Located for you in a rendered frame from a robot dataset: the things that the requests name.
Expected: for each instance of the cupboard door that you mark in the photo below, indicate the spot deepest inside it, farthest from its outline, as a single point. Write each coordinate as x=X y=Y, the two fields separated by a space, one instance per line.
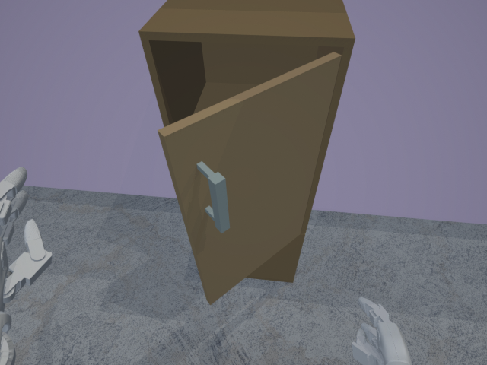
x=265 y=142

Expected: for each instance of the robot left hand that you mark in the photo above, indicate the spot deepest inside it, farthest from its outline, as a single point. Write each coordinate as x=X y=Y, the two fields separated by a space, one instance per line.
x=30 y=265

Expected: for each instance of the robot right hand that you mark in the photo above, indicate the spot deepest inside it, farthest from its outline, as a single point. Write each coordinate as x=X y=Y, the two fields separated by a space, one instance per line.
x=388 y=344

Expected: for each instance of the left robot forearm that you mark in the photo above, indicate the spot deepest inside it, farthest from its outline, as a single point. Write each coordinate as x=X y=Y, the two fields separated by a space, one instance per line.
x=7 y=351

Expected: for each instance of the handle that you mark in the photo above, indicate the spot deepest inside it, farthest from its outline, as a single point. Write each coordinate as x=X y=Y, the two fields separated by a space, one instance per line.
x=218 y=191

